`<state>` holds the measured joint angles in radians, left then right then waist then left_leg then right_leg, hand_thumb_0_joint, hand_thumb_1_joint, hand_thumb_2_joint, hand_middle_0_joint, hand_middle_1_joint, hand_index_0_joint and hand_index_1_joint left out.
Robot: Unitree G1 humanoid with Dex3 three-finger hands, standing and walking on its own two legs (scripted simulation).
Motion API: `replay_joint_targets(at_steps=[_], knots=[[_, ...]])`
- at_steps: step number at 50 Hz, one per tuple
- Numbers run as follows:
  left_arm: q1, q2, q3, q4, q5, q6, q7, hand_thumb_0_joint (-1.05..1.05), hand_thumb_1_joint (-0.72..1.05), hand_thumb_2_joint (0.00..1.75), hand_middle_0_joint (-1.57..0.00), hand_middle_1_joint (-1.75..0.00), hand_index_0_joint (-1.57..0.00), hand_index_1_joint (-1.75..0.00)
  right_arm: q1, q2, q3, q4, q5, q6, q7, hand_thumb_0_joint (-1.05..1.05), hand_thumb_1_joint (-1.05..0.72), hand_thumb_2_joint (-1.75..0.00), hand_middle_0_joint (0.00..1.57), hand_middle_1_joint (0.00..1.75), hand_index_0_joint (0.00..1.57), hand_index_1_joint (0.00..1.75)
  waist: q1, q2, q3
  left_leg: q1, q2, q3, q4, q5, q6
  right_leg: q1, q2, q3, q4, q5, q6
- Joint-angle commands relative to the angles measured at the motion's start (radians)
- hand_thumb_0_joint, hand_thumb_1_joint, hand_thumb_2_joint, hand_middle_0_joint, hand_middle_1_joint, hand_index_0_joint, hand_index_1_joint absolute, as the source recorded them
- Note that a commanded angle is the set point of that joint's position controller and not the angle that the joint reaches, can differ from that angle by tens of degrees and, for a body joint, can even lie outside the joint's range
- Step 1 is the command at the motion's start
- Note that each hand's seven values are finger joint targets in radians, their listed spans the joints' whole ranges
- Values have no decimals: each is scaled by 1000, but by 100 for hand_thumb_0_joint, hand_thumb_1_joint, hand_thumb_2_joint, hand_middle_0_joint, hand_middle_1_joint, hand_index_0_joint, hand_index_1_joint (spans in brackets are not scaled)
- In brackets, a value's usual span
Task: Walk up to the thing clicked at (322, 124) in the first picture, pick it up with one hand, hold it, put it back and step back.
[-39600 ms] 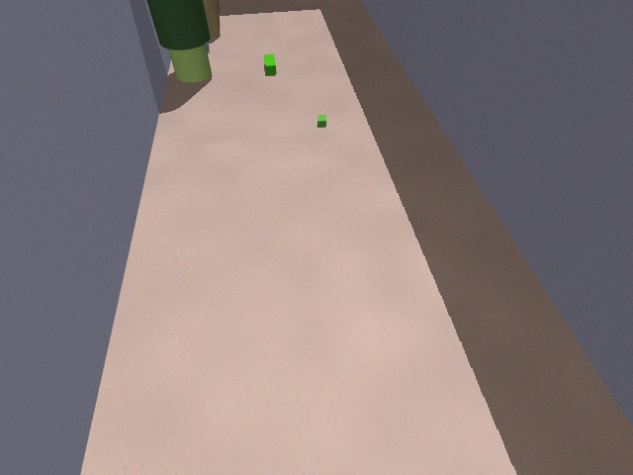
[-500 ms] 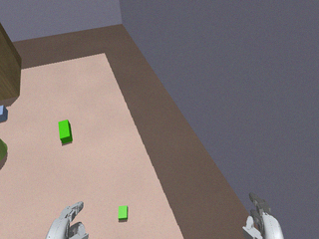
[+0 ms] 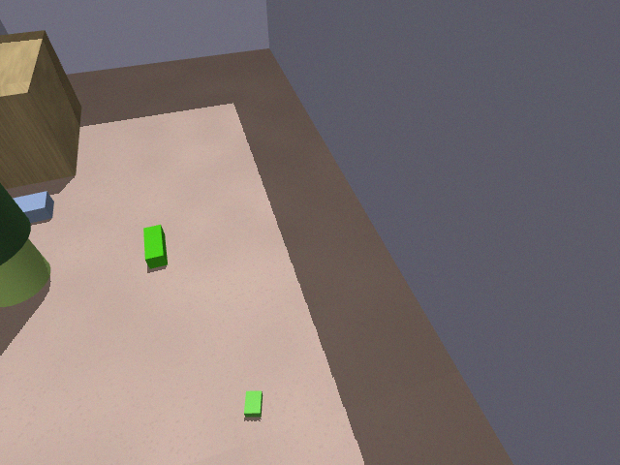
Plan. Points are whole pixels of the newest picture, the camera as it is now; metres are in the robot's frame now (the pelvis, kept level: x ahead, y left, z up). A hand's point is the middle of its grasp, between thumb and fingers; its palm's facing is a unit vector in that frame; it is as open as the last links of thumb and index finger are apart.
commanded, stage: stand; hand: left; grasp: from above
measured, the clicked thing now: (253, 403) +0.43 +0.19 -0.74
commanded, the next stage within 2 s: none
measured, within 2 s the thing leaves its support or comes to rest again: neither
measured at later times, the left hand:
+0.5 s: hand out of the picture +0.03 +0.23 -0.14, palm faces +0.05 -0.94 -0.35, open 7.4 cm
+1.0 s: hand out of the picture +0.07 +0.22 -0.13, palm faces +0.04 -0.94 -0.33, open 7.4 cm
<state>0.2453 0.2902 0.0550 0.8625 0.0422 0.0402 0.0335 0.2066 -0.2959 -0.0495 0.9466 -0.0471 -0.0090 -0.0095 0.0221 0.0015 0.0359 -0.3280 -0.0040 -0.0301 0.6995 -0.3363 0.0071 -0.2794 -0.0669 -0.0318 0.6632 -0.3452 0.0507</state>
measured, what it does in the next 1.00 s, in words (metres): stands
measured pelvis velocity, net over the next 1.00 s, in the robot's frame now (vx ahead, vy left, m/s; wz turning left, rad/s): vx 0.01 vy -0.02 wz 0.01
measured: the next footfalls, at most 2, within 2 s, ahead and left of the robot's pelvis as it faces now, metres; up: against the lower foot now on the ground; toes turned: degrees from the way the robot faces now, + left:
none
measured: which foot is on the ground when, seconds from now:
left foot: down 0.00-1.00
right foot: down 0.00-1.00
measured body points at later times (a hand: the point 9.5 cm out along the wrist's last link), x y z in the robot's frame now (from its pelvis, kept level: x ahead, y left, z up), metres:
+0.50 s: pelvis +0.00 -0.01 +0.02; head -0.01 -0.02 +0.47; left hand +0.03 +0.28 -0.11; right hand +0.07 -0.29 -0.12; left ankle +0.03 +0.12 -0.72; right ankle +0.01 -0.15 -0.72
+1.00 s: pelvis +0.01 -0.02 +0.03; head +0.02 -0.03 +0.48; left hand +0.07 +0.27 -0.11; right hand +0.08 -0.31 -0.12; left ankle +0.03 +0.12 -0.72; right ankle +0.01 -0.15 -0.72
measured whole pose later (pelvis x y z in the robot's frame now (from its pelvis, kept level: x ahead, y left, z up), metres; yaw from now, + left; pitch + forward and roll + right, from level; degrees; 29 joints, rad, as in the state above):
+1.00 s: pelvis +0.01 -0.02 +0.03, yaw +1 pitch -4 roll +0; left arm 0.12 0.30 0.04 1.14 0.02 0.00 0.01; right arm 0.14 -0.32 -0.01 1.13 -0.02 0.00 -0.01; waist 0.01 0.02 0.07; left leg -0.12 0.02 -0.05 0.37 -0.18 -0.03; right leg -0.08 -0.04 -0.06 0.34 -0.20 0.03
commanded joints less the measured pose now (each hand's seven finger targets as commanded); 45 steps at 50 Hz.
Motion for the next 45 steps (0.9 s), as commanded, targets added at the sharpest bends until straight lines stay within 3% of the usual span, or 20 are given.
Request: replay_joint_targets(at_steps=[1, 8, 20, 26, 28, 35, 43, 45], knots=[[-39, 151, 34, -10, -3, -46, 8, 0, 90, 90, -20, -30, -20, -30, -78, -173, -36, -52, 5, -26, -18, 0, -90, -90, 20, 30, 20, 30, 6, 50, -17, 30, 85, -141, -278, 75, 48, 55, -14, 38, -166, 93, -65], [-48, 167, 25, 99, -5, -51, 6, 0, 90, 90, -20, -30, -20, -30, -69, -185, -31, 17, 16, -14, -21, 0, -90, -90, 20, 30, 20, 30, -7, 41, 11, 75, 90, -136, -360, 30, 31, 123, -30, 41, -266, 108, -55], [-78, 190, 16, 187, -11, -59, 6, 0, 90, 90, -20, -30, -20, -30, -80, -175, -18, 83, 23, -8, -15, 0, -90, -90, 20, 30, 20, 30, -12, -7, 23, 140, 87, -110, -373, 134, 18, 147, -55, 59, -356, 119, -49], [-92, 201, 18, 210, -13, -53, 3, 0, 90, 90, -20, -30, -20, -30, -91, -184, -13, 100, 23, -3, -14, 0, -90, -90, 20, 30, 20, 30, -9, 9, 50, 120, 89, -110, -396, 87, 13, 147, -48, 53, -369, 79, -47], [-101, 206, 19, 210, -14, -55, 2, 0, 90, 90, -20, -30, -20, -30, -86, -188, -12, 103, 25, -6, -14, 0, -90, -90, 20, 30, 20, 30, -11, -7, 28, 143, 90, -103, -389, 143, 12, 156, -57, 63, -376, 99, -51], [-125, 215, 21, 220, -18, -57, -2, 0, 90, 90, -20, -30, -20, -30, -92, -189, -2, 117, 25, -6, -15, 0, -90, -90, 20, 30, 20, 30, -9, 1, 22, 149, 98, -99, -389, 172, 12, 171, -60, 63, -380, 125, -52], [-149, 217, 21, 222, -22, -59, -5, 0, 90, 90, -20, -30, -20, -30, -102, -210, 2, 124, 27, -13, -17, 0, -90, -90, 20, 30, 20, 30, -8, 16, -24, 184, 111, -91, -385, 296, 12, 214, -66, 61, -378, 240, -54], [-146, 212, 20, 227, -23, -58, -6, 0, 90, 90, -20, -30, -20, -30, -101, -207, 5, 126, 26, -12, -18, 0, -90, -90, 20, 30, 20, 30, -9, 7, -21, 186, 111, -89, -386, 287, 13, 208, -62, 55, -379, 230, -51]])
